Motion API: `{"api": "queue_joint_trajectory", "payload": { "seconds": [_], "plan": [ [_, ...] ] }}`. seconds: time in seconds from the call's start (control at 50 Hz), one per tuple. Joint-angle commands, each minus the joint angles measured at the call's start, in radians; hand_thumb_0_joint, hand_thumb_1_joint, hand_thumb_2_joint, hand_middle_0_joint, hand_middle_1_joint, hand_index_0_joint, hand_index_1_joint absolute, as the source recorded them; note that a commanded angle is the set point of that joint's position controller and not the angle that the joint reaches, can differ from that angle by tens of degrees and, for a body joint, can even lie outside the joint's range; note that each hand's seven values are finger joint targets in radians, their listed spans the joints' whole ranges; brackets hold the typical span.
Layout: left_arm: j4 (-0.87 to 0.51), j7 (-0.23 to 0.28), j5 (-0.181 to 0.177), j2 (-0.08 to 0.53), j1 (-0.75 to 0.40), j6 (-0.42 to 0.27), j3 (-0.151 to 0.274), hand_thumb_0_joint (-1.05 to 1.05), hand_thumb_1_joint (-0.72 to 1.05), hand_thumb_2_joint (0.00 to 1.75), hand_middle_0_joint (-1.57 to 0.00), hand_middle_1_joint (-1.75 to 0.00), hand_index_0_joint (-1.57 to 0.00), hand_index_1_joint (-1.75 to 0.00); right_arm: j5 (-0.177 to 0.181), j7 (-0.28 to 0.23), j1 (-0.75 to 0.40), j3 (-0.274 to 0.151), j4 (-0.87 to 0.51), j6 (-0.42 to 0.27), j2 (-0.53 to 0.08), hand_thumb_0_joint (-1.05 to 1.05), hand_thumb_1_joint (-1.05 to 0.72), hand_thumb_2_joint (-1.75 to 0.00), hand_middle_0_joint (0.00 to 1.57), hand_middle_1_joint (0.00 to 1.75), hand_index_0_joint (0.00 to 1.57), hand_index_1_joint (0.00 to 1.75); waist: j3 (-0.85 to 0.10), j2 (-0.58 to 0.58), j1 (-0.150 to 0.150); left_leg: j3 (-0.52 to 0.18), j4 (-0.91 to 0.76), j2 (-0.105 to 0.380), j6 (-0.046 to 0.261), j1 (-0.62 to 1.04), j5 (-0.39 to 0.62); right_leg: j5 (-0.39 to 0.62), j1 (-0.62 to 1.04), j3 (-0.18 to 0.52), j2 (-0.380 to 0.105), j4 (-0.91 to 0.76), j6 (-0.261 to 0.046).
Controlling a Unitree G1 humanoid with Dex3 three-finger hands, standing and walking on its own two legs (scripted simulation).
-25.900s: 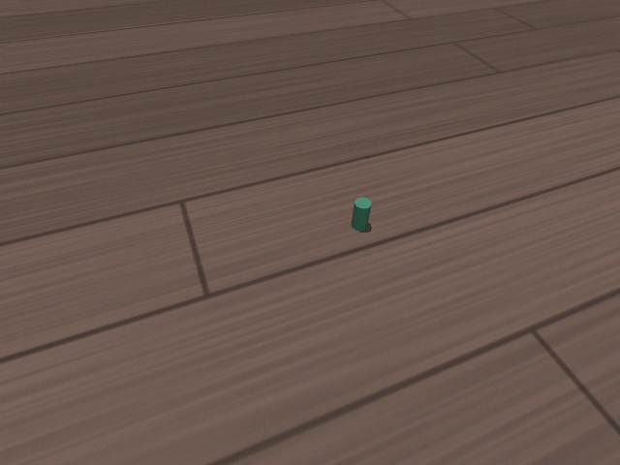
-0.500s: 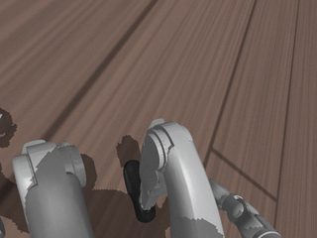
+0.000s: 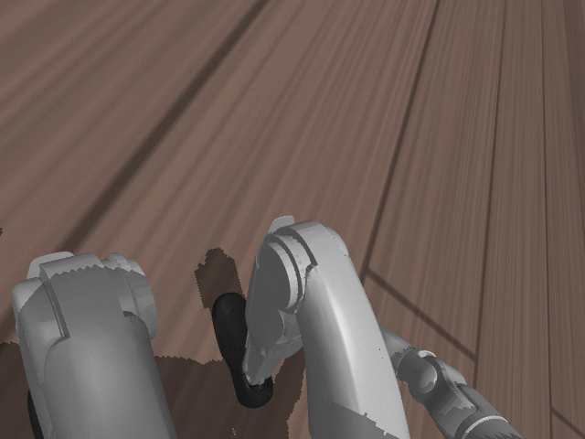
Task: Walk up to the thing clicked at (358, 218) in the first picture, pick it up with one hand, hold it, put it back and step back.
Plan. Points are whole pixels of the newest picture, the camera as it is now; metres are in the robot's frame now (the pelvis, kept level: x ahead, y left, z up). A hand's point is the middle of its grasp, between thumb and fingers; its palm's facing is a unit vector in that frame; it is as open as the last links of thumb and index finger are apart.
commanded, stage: loosen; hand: left
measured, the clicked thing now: out of the picture +0.40 +0.28 -0.21
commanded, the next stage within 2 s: open in 0.04 s
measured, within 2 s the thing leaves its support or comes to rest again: rests again in 0.54 s
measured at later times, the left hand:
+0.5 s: hand out of the picture +0.41 +0.28 -0.18, palm faces +0.42 -0.91 +0.00, open 13.1 cm
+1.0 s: hand out of the picture +0.40 +0.35 -0.12, palm faces +0.48 -0.88 -0.04, open 17.3 cm
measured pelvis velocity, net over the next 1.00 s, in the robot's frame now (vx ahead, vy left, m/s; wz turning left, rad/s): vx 0.00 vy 0.00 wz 0.00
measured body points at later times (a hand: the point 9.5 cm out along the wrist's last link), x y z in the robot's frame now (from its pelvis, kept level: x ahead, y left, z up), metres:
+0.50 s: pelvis +0.00 +0.00 +0.00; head +0.21 +0.20 +0.34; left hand +0.38 +0.33 -0.17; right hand +0.18 -0.24 -0.03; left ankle +0.08 +0.12 -0.25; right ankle +0.15 -0.14 -0.25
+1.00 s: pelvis +0.00 +0.00 +0.01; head +0.20 +0.20 +0.36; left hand +0.37 +0.39 -0.11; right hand +0.18 -0.24 -0.03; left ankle +0.08 +0.12 -0.25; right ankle +0.15 -0.14 -0.25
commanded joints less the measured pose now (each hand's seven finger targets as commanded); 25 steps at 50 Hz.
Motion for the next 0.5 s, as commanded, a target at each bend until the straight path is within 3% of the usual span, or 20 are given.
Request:
{"api": "queue_joint_trajectory", "payload": {
  "seconds": [0.0, 0.06, 0.12, 0.14, 0.16, 0.18, 0.28, 0.34, 0.48],
  "plan": [
    [-0.231, 0.012, -0.003, 0.176, -0.264, -0.146, 0.015, 0.00, 0.03, 0.82, -1.04, -1.04, -1.06, -1.02, -0.011, -0.017, 0.035, -0.117, -0.007, 0.009, -0.364, 0.00, -0.91, -0.90, 0.20, 0.30, 0.20, 0.30, -0.602, 0.633, -0.110, 0.099, -0.375, 0.080, -0.028, 0.444, 0.186, 0.203, 0.276, -0.134, 0.019, -0.121, -0.063],
    [-0.249, 0.020, -0.005, 0.198, -0.276, -0.147, 0.029, 0.00, -0.10, 0.68, -0.98, -0.93, -0.99, -0.91, -0.012, -0.016, 0.033, -0.118, -0.008, 0.008, -0.366, 0.00, -0.92, -0.90, 0.20, 0.30, 0.20, 0.30, -0.608, 0.644, -0.112, 0.100, -0.375, 0.081, -0.027, 0.447, 0.171, 0.192, 0.263, -0.134, 0.021, -0.127, -0.065],
    [-0.244, 0.026, 0.003, 0.187, -0.290, -0.146, 0.014, 0.00, -0.20, 0.61, -0.84, -0.77, -0.85, -0.77, -0.012, -0.016, 0.031, -0.118, -0.006, 0.007, -0.367, 0.00, -0.92, -0.90, 0.20, 0.30, 0.20, 0.30, -0.586, 0.640, -0.121, 0.090, -0.383, 0.085, -0.028, 0.445, 0.161, 0.186, 0.249, -0.139, 0.020, -0.122, -0.064],
    [-0.229, 0.028, 0.004, 0.186, -0.289, -0.145, 0.008, 0.00, -0.12, 0.69, -0.92, -0.85, -0.91, -0.85, -0.010, -0.014, 0.031, -0.116, -0.005, 0.007, -0.369, 0.00, -0.91, -0.90, 0.20, 0.30, 0.20, 0.30, -0.578, 0.643, -0.129, 0.084, -0.388, 0.087, -0.030, 0.445, 0.153, 0.180, 0.240, -0.142, 0.019, -0.120, -0.065],
    [-0.229, 0.028, 0.009, 0.190, -0.299, -0.145, 0.009, 0.00, -0.20, 0.61, -0.84, -0.77, -0.83, -0.77, -0.012, -0.015, 0.034, -0.118, -0.005, 0.009, -0.372, 0.00, -0.92, -0.90, 0.20, 0.30, 0.20, 0.30, -0.578, 0.645, -0.131, 0.082, -0.390, 0.088, -0.032, 0.456, 0.160, 0.185, 0.237, -0.141, 0.017, -0.119, -0.064],
    [-0.206, 0.028, 0.010, 0.172, -0.289, -0.144, 0.000, 0.00, -0.12, 0.69, -0.92, -0.85, -0.90, -0.85, -0.013, -0.014, 0.037, -0.118, -0.004, 0.011, -0.372, 0.00, -0.90, -0.90, 0.20, 0.30, 0.20, 0.30, -0.581, 0.644, -0.139, 0.078, -0.393, 0.088, -0.034, 0.456, 0.159, 0.183, 0.240, -0.145, 0.019, -0.118, -0.065],
    [-0.181, 0.020, -0.003, 0.158, -0.264, -0.136, -0.007, 0.00, -0.20, 0.43, -0.58, -0.51, -0.57, -0.52, -0.011, -0.014, 0.034, -0.111, -0.006, 0.008, -0.362, 0.00, -0.91, -0.90, 0.20, 0.30, 0.20, 0.30, -0.572, 0.583, -0.123, 0.097, -0.365, 0.083, -0.019, 0.415, 0.152, 0.184, 0.263, -0.136, 0.026, -0.143, -0.061],
    [-0.106, 0.010, -0.005, 0.140, -0.230, -0.120, -0.022, 0.00, -0.27, 0.32, -0.49, -0.40, -0.48, -0.41, -0.004, -0.015, 0.031, -0.108, -0.016, 0.010, -0.367, 0.00, -0.90, -0.90, 0.20, 0.30, 0.20, 0.30, -0.532, 0.548, -0.131, 0.092, -0.374, 0.081, -0.014, 0.367, 0.114, 0.154, 0.246, -0.148, 0.028, -0.148, -0.062],
    [-0.085, -0.002, -0.028, 0.154, -0.183, -0.116, 0.005, 0.00, -0.44, 0.18, -0.36, -0.25, -0.34, -0.26, 0.003, -0.013, 0.023, -0.103, -0.038, 0.010, -0.370, 0.00, -0.90, -0.90, 0.20, 0.30, 0.20, 0.30, -0.528, 0.514, -0.098, 0.092, -0.377, 0.080, -0.009, 0.349, 0.094, 0.137, 0.248, -0.150, 0.035, -0.152, -0.064]
  ]
}}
